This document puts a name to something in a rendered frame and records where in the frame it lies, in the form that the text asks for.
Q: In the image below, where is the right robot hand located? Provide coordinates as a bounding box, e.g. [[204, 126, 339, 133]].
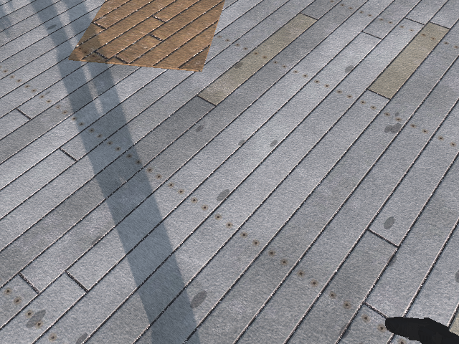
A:
[[385, 317, 459, 344]]

